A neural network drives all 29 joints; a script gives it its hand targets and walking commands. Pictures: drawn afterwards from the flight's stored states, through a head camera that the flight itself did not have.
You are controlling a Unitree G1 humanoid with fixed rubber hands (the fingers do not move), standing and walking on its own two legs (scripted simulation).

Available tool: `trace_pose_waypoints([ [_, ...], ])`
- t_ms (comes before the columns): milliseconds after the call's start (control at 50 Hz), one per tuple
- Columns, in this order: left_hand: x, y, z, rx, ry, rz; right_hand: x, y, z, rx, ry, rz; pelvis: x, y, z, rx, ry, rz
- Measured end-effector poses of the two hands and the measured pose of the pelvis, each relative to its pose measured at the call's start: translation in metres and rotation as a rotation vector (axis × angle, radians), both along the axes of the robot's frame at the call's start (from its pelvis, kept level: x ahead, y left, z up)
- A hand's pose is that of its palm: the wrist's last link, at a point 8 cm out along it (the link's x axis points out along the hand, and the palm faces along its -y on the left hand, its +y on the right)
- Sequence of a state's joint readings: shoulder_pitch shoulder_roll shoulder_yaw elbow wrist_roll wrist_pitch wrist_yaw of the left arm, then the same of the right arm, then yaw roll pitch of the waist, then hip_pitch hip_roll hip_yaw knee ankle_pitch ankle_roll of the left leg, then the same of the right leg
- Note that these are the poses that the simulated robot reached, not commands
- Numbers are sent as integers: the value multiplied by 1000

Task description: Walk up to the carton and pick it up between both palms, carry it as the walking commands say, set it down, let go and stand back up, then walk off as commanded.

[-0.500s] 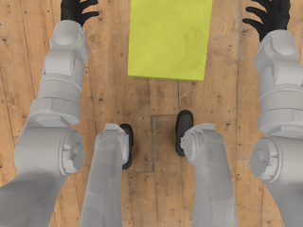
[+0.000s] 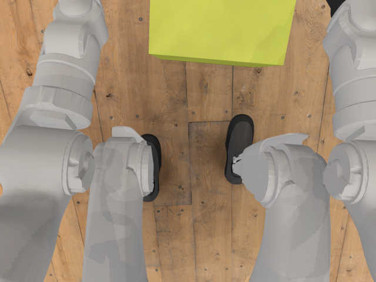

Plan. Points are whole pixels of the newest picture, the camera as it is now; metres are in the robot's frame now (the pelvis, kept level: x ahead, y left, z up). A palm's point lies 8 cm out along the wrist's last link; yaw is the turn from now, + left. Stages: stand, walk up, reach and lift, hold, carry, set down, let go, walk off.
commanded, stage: reach and lift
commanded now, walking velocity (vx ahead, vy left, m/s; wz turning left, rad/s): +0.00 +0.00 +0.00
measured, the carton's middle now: out of the picture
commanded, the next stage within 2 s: none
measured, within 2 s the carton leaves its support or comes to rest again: neither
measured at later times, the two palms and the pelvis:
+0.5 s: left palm (108, 4) +0.54 +0.16 -0.29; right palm (330, 3) +0.55 -0.23 -0.27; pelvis +0.01 +0.00 -0.06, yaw +0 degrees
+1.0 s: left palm (112, 3) +0.54 +0.16 -0.29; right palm (323, 0) +0.55 -0.22 -0.27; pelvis +0.01 +0.00 -0.06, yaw +0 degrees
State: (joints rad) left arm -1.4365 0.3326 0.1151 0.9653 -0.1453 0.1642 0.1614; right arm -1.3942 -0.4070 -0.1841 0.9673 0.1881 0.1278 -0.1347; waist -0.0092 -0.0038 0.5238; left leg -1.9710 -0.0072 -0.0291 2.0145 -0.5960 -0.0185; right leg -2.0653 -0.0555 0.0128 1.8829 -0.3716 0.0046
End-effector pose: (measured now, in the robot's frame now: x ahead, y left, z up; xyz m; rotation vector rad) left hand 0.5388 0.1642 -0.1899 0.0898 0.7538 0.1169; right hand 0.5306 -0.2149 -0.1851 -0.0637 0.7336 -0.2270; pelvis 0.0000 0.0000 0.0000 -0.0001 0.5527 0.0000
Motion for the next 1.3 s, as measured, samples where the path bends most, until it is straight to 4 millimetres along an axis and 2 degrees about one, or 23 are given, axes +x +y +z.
trace_pose_waypoints([
  [320, -9, -3, -78, -5, 80, -56, 7, -14, -64, -27, 68, 7, 4, 1, -41, -6, 54, 7],
  [480, 0, -1, -97, -4, 66, -71, 13, -20, -84, -29, 77, 9, 7, 0, -56, -5, 77, 7],
  [820, 2, -2, -98, -5, 57, -84, 16, -18, -84, -24, 64, 11, 7, 0, -60, -6, 73, 8],
  [960, 3, -6, -98, -4, 50, -104, 18, -11, -84, -14, 64, 24, 7, 0, -60, -6, 73, 8],
  [1140, 6, -13, -98, -17, 44, -131, 24, 9, -83, 22, 51, 47, 7, 0, -60, -6, 73, 8],
  [1240, 8, -19, -97, -31, 41, -145, 23, 8, -83, 21, 48, 45, 7, 0, -60, -6, 74, 8],
  [1300, 10, -29, -96, -55, 36, -166, 23, 9, -83, 22, 47, 45, 7, 0, -60, -6, 74, 8],
])
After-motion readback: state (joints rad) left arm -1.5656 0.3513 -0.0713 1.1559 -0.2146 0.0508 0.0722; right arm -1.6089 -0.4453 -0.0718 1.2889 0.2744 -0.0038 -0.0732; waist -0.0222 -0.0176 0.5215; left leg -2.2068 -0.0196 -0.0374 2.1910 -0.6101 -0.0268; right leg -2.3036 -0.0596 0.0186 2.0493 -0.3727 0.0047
